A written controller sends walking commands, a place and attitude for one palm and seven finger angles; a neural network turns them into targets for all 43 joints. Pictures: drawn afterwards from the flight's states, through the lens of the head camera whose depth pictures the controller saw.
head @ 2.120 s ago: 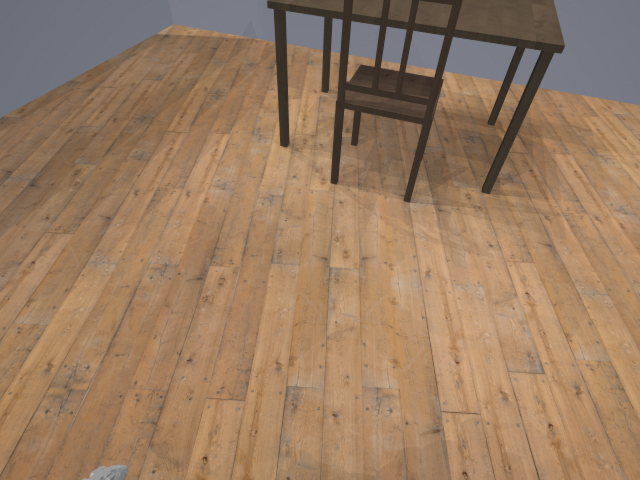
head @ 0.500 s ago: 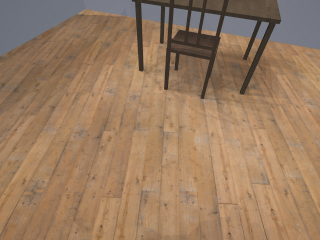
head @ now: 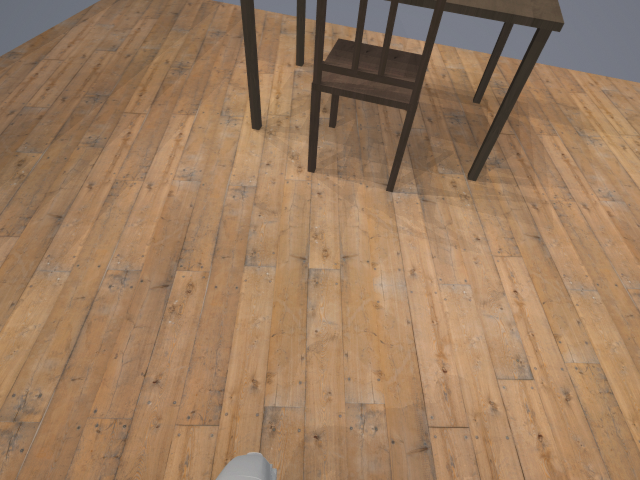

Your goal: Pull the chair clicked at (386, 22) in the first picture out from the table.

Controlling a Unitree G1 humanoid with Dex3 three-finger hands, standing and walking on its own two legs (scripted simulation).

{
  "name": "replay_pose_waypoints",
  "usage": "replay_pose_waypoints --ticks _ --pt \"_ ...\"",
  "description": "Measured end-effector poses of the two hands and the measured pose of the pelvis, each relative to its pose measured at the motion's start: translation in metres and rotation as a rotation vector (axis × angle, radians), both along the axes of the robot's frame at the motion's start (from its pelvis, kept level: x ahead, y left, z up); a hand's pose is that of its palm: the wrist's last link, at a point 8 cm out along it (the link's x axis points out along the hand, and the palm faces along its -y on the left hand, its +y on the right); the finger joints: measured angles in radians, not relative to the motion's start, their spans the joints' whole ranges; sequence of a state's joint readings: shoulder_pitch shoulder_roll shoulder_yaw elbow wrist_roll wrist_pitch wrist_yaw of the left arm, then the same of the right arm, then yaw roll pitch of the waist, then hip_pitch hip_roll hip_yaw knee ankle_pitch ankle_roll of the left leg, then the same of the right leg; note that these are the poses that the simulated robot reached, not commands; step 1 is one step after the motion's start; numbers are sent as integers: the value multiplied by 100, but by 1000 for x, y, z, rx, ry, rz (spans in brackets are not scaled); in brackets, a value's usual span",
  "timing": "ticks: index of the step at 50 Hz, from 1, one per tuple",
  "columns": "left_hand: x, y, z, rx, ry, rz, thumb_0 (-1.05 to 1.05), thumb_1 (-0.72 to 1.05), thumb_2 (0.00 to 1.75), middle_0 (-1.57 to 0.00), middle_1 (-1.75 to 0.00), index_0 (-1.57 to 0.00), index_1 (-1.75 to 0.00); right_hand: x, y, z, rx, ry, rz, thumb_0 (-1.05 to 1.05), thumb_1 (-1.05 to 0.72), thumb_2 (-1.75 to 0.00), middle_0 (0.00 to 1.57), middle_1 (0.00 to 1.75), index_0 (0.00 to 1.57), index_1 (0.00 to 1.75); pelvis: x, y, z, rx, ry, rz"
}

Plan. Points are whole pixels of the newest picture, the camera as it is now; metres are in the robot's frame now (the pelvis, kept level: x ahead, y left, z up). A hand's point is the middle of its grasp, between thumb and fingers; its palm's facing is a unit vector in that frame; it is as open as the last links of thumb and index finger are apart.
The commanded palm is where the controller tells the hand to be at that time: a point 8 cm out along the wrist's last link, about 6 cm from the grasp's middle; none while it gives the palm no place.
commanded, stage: walk to a spot facing it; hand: left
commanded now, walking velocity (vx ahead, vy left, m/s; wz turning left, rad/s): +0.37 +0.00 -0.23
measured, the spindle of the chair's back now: (361, 20) +1.45 +0.02 -0.06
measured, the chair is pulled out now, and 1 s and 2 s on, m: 0.00 0.00 0.00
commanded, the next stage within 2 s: take the last steps up to it in 1.28 s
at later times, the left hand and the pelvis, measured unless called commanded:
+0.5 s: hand (241, 326) +0.36 +0.17 -0.15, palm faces -0.20 -0.96 -0.19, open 7.4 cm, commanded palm none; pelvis +0.21 +0.01 +0.01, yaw -10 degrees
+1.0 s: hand (266, 297) +0.44 +0.15 -0.18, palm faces -0.07 -0.99 -0.14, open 7.3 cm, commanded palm none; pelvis +0.45 -0.03 +0.00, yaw -9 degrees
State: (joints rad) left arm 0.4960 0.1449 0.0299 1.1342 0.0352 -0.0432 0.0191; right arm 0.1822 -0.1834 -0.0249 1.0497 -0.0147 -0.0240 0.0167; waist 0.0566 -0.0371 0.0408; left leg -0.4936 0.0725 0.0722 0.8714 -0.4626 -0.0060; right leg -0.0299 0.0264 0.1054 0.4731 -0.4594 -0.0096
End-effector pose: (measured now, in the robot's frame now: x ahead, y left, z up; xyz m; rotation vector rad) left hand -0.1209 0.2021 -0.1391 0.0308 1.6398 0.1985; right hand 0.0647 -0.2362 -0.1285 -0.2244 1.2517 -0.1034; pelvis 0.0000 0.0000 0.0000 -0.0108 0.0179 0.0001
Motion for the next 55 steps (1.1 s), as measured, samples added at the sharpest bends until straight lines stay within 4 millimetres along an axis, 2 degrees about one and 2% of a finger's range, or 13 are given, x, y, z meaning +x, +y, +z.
replay_pose_waypoints --ticks 3,6,10,14,19,24,28,30,34,39,44,51,55 --pt "16 17 -8 -28 66 -13 1 90 90 -20 -30 -20 -30 61 17 3 -6 -153 -2 1 -91 -90 20 30 20 29 28 17 -10 -3 -13 -19" --pt "59 42 -16 -18 52 -56 1 90 90 -20 -30 -20 -30 90 30 6 -10 -237 -38 1 -91 -90 20 30 20 29 52 30 -13 0 -37 -63" --pt "159 71 -12 32 -122 -127 1 90 90 -20 -30 -20 -30 83 45 11 8 -177 -100 0 -91 -90 20 30 20 29 83 36 1 -2 -48 -86" --pt "267 81 3 58 -321 -182 1 91 90 -20 -30 -20 -30 64 37 16 -24 -79 -185 -2 -96 -90 21 30 20 29 114 38 12 10 -40 -109" --pt "376 66 19 51 -458 -257 0 91 90 -19 -30 -19 -30 38 37 11 -5 84 -263 -1 -95 -90 20 30 20 29 156 33 15 25 -28 -136" --pt "466 29 22 26 -494 -363 0 91 90 -19 -30 -19 -30 23 43 3 47 234 -353 0 -93 -90 20 30 20 29 202 16 11 29 -22 -172" --pt "529 -9 11 13 -521 -431 0 91 90 -20 -30 -20 -30 25 42 -8 96 349 -417 0 -92 -90 20 30 20 29 247 -11 -4 25 -19 -192" --pt "548 -24 4 13 -541 -432 0 91 90 -20 -30 -20 -30 38 36 -12 117 387 -430 1 -92 -90 20 30 20 29 264 -24 -10 20 -25 -198" --pt "554 -38 6 2 -485 -392 0 91 90 -20 -30 -20 -30 100 10 -8 104 324 -416 1 -91 -90 20 30 20 29 297 -38 1 12 -36 -199" --pt "559 -23 16 54 -409 -342 -2 95 90 -20 -30 -20 -30 208 -24 0 63 143 -353 1 -91 -90 20 30 20 29 340 -46 14 -6 -20 -190" --pt "558 -14 11 44 -314 -293 -1 93 90 -20 -30 -20 -30 311 -43 9 24 6 -286 1 -93 -90 20 30 20 29 387 -44 15 -24 -12 -175" --pt "565 -2 -18 -20 -170 -194 0 91 90 -20 -30 -20 -30 449 -39 15 -32 -113 -164 1 -93 -90 20 30 19 29 467 -25 0 -47 -17 -156" --pt "595 7 -21 -46 -104 -209 1 91 90 -20 -30 -20 -30 493 -24 20 -46 -171 -172 1 -92 -90 20 30 20 29 504 -12 0 -34 -31 -181"
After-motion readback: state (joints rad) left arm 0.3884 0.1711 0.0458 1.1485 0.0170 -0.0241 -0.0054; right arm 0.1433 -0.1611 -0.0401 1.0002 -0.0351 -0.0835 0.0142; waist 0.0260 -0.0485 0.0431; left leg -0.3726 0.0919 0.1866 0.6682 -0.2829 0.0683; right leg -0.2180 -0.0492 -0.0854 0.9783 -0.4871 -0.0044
